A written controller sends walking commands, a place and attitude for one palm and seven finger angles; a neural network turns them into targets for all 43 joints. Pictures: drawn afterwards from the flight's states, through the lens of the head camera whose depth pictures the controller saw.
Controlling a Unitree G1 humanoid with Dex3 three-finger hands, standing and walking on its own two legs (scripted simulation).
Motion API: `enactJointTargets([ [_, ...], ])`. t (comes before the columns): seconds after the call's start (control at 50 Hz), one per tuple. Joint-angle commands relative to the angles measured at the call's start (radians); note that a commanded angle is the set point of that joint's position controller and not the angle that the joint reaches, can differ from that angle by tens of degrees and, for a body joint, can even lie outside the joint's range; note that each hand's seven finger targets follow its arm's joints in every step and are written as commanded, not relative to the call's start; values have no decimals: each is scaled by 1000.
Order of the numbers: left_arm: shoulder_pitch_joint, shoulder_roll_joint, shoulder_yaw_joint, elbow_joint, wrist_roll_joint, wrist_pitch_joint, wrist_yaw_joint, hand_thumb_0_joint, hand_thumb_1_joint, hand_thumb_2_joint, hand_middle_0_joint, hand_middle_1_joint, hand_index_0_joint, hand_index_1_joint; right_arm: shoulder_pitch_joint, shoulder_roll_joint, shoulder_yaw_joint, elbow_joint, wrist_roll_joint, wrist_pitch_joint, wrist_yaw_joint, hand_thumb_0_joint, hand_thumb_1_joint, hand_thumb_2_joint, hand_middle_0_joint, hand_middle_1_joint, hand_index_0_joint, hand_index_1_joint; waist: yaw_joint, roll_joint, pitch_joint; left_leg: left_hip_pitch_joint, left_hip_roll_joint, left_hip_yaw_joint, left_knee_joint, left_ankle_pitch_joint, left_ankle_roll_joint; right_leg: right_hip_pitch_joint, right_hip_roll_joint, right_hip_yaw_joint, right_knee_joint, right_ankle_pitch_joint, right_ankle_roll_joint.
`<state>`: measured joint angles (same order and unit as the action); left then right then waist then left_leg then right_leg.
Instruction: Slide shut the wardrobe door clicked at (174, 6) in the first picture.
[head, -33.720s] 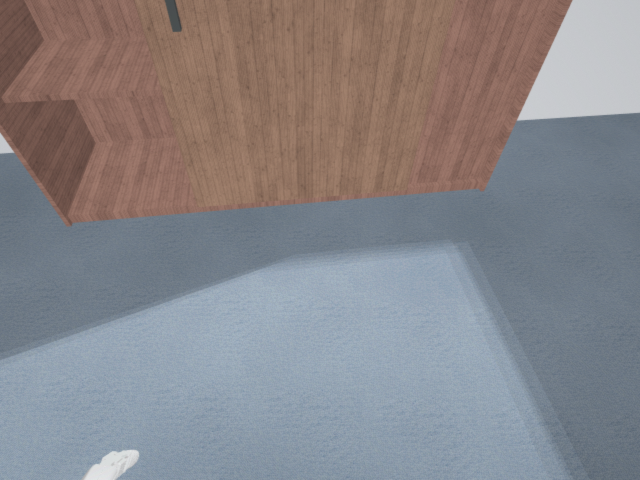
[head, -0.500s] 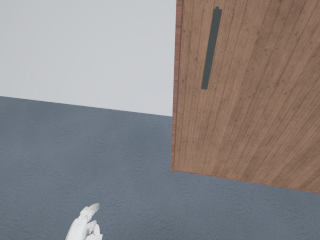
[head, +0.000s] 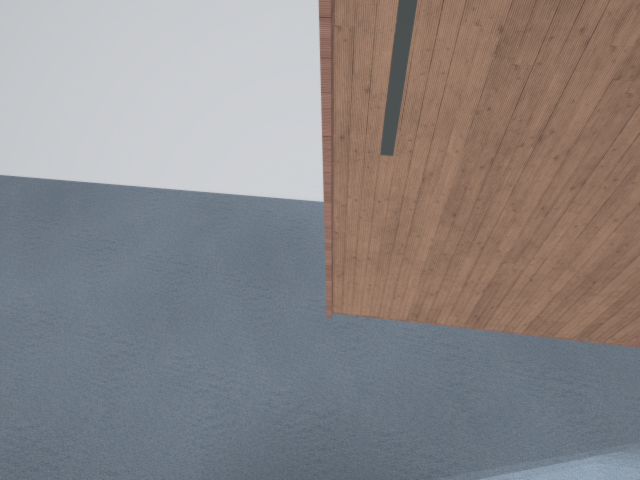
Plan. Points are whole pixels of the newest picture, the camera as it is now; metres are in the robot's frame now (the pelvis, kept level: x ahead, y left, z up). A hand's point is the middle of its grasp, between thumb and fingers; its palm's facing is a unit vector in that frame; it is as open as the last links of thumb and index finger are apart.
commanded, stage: let the arm hang, fingers relaxed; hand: right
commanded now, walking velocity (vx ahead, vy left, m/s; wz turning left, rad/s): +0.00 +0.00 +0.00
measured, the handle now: (397, 74) +0.67 -0.09 +0.15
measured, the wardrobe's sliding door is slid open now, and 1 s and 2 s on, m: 0.00 0.00 0.00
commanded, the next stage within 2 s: look to check the result in 0.64 s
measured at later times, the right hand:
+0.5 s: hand out of the picture +0.02 -0.18 -0.18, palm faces -0.01 +0.98 -0.19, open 7.3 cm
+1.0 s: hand out of the picture +0.00 -0.17 -0.17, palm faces -0.01 +0.98 -0.18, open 7.3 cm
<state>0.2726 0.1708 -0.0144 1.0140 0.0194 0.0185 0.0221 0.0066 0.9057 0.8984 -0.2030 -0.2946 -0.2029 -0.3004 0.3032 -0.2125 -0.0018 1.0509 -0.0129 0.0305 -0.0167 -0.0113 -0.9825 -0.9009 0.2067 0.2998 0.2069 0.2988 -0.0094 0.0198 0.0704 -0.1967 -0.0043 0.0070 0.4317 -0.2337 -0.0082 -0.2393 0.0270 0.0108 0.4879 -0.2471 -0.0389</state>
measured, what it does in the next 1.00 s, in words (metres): stands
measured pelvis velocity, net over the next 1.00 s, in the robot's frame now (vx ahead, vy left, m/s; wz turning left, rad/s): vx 0.01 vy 0.00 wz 0.03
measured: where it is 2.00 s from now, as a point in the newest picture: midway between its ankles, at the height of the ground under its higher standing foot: outside the picture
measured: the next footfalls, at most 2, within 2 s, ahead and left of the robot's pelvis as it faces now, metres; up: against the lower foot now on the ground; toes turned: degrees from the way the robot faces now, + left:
none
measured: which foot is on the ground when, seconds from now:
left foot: down 0.00-1.00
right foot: down 0.00-1.00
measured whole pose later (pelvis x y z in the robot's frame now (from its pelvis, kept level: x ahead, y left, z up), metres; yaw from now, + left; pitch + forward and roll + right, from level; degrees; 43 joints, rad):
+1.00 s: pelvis +0.01 +0.00 +0.00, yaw +1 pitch -1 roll +0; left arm 0.28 0.14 -0.01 1.12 0.01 0.00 0.04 0.00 0.91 0.90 -0.20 -0.29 -0.20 -0.30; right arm 0.27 -0.14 0.01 1.15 -0.01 0.00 -0.03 0.00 -0.91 -0.90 0.20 0.30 0.20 0.30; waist 0.00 -0.01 0.06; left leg -0.15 0.01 -0.02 0.40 -0.23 -0.02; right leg -0.16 0.04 -0.02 0.41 -0.23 -0.05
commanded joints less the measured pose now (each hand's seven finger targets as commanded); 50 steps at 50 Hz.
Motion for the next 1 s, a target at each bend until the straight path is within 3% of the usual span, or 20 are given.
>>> enactJointTargets([
  [0.0,39,117,28,-12,-7,-31,15,0,900,900,-200,-300,-200,-300,4,-84,-10,-7,6,-38,-9,0,-900,-900,200,300,200,300,17,-43,-83,27,93,-77,-72,127,47,66,-112,98,-112,186,-16],
  [0.1,65,98,24,33,-8,-26,16,0,900,900,-200,-300,-200,-300,17,-74,-4,43,5,-35,-14,0,-900,-900,200,300,200,300,15,0,-31,14,91,-75,-88,79,44,52,-112,98,-141,137,-19],
  [0.3,83,74,24,73,-5,-31,16,0,900,900,-200,-300,-200,-300,17,-51,-8,66,5,-37,-19,0,-900,-900,200,300,200,300,12,-9,6,5,86,-77,-87,46,41,35,-107,102,-172,98,-17],
  [0.4,85,69,26,77,-3,-32,17,0,900,900,-200,-300,-200,-300,10,-43,-13,64,4,-37,-20,0,-900,-900,200,300,200,300,13,-41,26,-3,84,-79,-90,35,40,25,-107,103,-184,75,-15],
  [0.56,89,71,29,77,-7,-36,19,0,900,900,-200,-300,-200,-300,13,-45,-15,63,5,-42,-21,0,-900,-900,200,300,200,300,12,-19,-8,17,88,-82,-90,87,38,57,-111,90,-162,149,-15],
  [0.62,84,68,27,82,-6,-34,19,0,900,900,-200,-300,-200,-300,13,-40,-14,70,5,-41,-20,0,-900,-900,200,300,200,300,15,-40,9,3,89,-85,-95,73,38,62,-110,87,-169,132,-13],
  [0.72,86,71,26,84,-6,-33,20,0,900,900,-200,-300,-200,-300,16,-36,-12,75,5,-40,-20,0,-900,-900,200,300,200,300,17,-30,14,-4,86,-88,-100,52,38,62,-112,90,-178,101,-13],
  [0.84,86,71,25,88,-8,-36,22,0,900,900,-200,-300,-200,-300,22,-36,-12,80,5,-43,-21,0,-900,-900,200,300,200,300,16,-30,-10,10,89,-88,-93,99,37,84,-114,83,-164,162,-14],
  [0.98,75,62,26,92,-8,-29,20,0,900,900,-200,-300,-200,-300,29,-27,-8,87,6,-44,-23,0,-900,-900,200,300,200,300,19,-7,19,-10,89,-95,-111,77,38,82,-107,73,-156,136,-9],
])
